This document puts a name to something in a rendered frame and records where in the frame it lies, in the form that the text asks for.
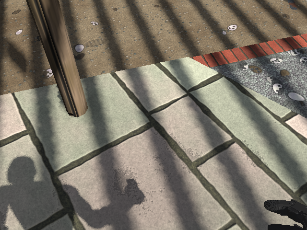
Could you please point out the robot right hand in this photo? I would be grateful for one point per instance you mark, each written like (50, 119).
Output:
(293, 209)

